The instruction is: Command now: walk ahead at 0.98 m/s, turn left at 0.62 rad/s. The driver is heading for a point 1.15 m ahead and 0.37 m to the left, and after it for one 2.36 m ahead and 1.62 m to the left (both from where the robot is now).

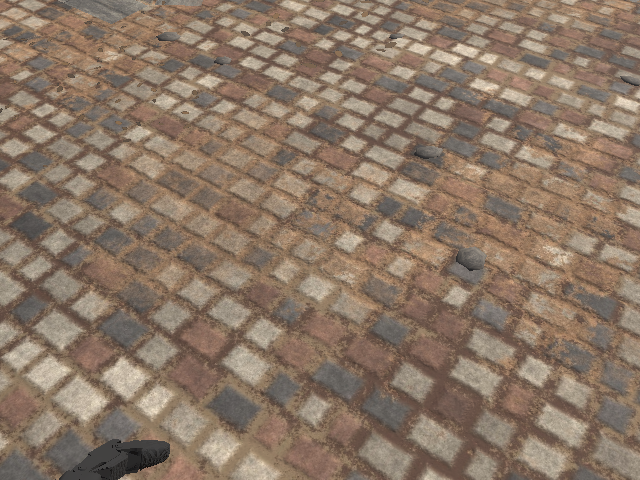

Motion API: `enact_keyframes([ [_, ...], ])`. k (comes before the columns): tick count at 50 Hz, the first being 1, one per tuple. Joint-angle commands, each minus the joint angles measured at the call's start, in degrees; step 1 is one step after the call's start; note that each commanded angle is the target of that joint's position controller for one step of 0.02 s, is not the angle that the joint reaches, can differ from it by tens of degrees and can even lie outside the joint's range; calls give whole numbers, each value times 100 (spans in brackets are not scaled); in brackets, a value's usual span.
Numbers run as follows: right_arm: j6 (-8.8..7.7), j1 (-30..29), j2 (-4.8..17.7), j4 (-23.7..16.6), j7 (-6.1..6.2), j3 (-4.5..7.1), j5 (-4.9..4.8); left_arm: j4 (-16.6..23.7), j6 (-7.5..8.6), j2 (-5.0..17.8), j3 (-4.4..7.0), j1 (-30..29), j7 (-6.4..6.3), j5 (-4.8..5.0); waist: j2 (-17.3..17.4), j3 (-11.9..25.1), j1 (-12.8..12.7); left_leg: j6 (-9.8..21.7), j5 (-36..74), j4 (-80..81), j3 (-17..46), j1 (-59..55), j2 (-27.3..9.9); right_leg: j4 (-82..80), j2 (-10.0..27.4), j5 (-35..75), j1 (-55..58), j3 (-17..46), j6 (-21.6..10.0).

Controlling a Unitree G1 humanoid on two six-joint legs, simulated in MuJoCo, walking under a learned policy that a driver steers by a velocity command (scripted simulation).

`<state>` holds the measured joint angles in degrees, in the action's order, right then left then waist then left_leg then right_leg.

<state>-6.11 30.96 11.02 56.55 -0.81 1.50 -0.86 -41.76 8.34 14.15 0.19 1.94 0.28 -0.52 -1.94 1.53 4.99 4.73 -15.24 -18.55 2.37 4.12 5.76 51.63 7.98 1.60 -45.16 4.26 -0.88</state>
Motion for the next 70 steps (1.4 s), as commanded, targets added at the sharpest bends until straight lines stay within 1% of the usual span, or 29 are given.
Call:
enact_keyframes([
  [1,-191,-659,1100,-759,128,227,-112,410,98,255,17,-531,51,110,333,-791,-293,853,230,1299,1035,2224,-1058,-1523,-469,1081,2081,-278,320],
  [6,80,-319,1054,-721,221,274,-113,553,135,848,284,-397,46,272,691,-603,-482,614,1178,-39,1708,283,-1481,-2463,-608,-180,2258,7,268],
  [8,165,-717,896,-1011,133,181,163,175,125,1289,502,1844,-48,277,760,1107,-1619,276,2162,-2810,1353,1138,-951,-1844,-107,-1172,5112,303,-165],
  [9,34,43,90,-1233,77,-10,13,15,24,1864,663,2787,-64,69,-1275,2366,-1328,-59,169,-5225,666,3307,-190,-2485,1390,-3710,7581,3165,-1005],
  [10,-45,115,194,-1386,75,-71,-319,-21,34,1644,627,2784,33,47,-2512,2615,-1219,44,-1186,-6445,851,4364,-420,-3595,1885,-5495,7802,5217,-1180],
  [11,-14,-574,673,-1453,129,41,-425,68,10,1065,508,2260,-10,65,-1772,1474,-1307,87,-774,-6862,661,4900,-737,-3735,1684,-5117,7023,4323,-909],
  [13,40,-1644,773,-1667,114,94,-86,-63,-91,787,451,1870,-3,-11,-51,349,-1228,113,-290,-6374,421,4464,-1215,-3526,1181,-2225,5226,2032,-597],
  [17,451,-1563,373,-1989,-37,110,-242,-338,-73,336,373,1161,52,77,-406,-393,-502,15,-114,-5963,380,4131,-1694,-4121,915,-1473,3788,553,-628],
  [25,403,-2931,679,-2558,-301,137,-80,-433,-92,1135,535,1465,-82,21,331,-1127,-688,104,2105,-3428,-433,4143,-1430,-4516,611,-27,4188,-1602,-347],
  [28,350,-2996,945,-2670,-396,247,-157,-388,-227,1591,606,1579,-109,11,-66,-837,-470,366,1673,-2839,-1195,3148,-803,-3796,663,3543,4833,-1979,-227],
  [30,411,-1827,1421,-2487,-364,492,-241,-283,-383,1873,679,1459,-138,40,-591,-94,312,587,763,-2988,-1446,1690,-297,-1989,803,5977,4928,-2000,-282],
  [31,460,-435,1876,-2093,-313,738,-207,-135,-399,1888,696,1212,-135,100,-547,562,974,841,740,-2653,-1249,-233,-125,-338,724,5944,4105,-1857,-282],
  [32,532,338,2130,-1729,-174,869,-247,-91,-308,1407,568,1180,-128,83,281,544,1123,1067,756,-2186,-323,-1797,-406,2042,-13,1589,2480,-1719,-2],
  [33,462,-383,2524,-1948,-174,801,-100,348,-28,288,246,1847,-61,22,2423,839,-198,2030,-177,-1230,2969,-2854,-1447,4266,-1146,-3474,175,-798,159],
  [34,312,-308,2054,-2155,-217,684,-15,684,283,750,227,1408,-23,181,1732,1857,131,2262,-2229,160,4942,-3138,-2067,4307,-1007,-3062,-451,508,-122],
  [35,180,-272,1737,-2080,-223,624,37,844,378,1021,294,647,-38,356,947,1006,194,1884,-2247,640,4922,-2417,-2072,3873,-821,-2575,-680,475,-274],
  [37,27,-965,1376,-2078,-278,487,42,739,292,805,270,663,-111,181,-420,129,-486,1488,-1244,471,3776,-377,-1674,2853,-369,-1982,131,481,-245],
  [40,36,-1549,1095,-2141,-111,385,-9,601,-38,832,357,1151,-61,57,-60,-303,-962,1426,-398,610,2443,1116,-1129,1768,-38,-1722,889,362,143],
  [44,40,-1086,815,-1763,113,251,23,845,-106,302,135,40,-19,-102,292,-662,-328,989,1424,564,779,1686,-571,-250,-97,614,1186,-378,298],
  [50,-22,-254,1043,-1152,99,230,48,1153,-8,434,175,-1174,260,288,411,-1070,390,519,1862,956,463,-211,-1273,-2235,-505,1386,609,-664,-207],
  [54,107,-573,1406,-1078,214,280,335,1168,-2,788,364,-426,430,363,906,-175,-323,24,6988,-371,-63,-1639,-1540,-1943,-1251,186,1144,-1199,-632],
  [56,189,-1390,1648,-1309,248,346,506,581,-185,1232,568,1995,325,415,1119,846,-1592,-96,8727,-2858,-263,-1070,-1574,-1566,-1236,-125,3328,-1022,-887],
  [57,144,-2008,1625,-1567,273,330,503,196,-303,1419,598,3449,237,310,242,1330,-2304,-153,6412,-5450,-443,541,-1069,-1508,-762,-313,5295,-169,-1131],
  [58,-9,-809,320,-1701,87,-9,257,47,-216,1467,549,3156,304,149,-2200,1658,-1020,-643,-1562,-7610,334,3931,26,-1886,482,-2800,7515,3123,-2404],
  [59,-278,-1292,953,-1886,-44,-24,-10,275,-269,1025,550,2957,204,40,-1430,1717,-1373,-254,-1146,-7352,789,4383,-12,-3483,678,-3840,7415,4696,-2271],
  [60,-407,-1969,1232,-2084,-91,48,-123,443,-248,927,517,2466,142,-77,-653,714,-1219,-73,-689,-6869,921,4518,-313,-3663,626,-2802,6519,4163,-1986],
  [62,-463,-2294,1105,-2191,-29,50,145,674,-207,967,504,1643,247,-8,913,-160,-510,-152,-636,-6034,685,3772,-468,-3579,186,476,4482,3028,-1882],
  [65,-245,-2033,1161,-2253,63,91,295,743,-246,902,468,1181,120,168,691,-370,-88,-624,-466,-4385,400,2962,-731,-3575,-469,2650,2972,1693,-1627],
  [70,-99,-2908,723,-2647,102,29,194,306,-702,1229,657,1881,-227,291,-119,334,-594,-797,2106,-1483,-161,1061,388,-2868,-1420,2090,1979,1273,-465],
])
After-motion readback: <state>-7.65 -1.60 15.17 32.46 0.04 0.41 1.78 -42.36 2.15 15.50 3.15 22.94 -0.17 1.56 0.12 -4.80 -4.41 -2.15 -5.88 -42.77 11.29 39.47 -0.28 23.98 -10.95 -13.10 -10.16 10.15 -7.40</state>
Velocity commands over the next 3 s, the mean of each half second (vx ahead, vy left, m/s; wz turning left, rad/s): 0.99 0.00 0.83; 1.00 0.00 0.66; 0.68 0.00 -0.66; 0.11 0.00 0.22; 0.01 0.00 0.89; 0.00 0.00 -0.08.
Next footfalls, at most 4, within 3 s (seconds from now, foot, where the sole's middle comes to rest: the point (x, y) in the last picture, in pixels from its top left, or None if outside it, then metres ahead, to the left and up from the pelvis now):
0.16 right None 0.37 -0.16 -0.78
0.64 left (197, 436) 0.66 0.24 -0.78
1.12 right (121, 287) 1.09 0.46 -0.78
1.52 left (33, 233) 1.31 0.73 -0.78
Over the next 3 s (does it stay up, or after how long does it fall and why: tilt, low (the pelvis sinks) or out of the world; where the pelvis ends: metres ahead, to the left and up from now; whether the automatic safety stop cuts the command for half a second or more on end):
stays up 1.22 0.68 0.00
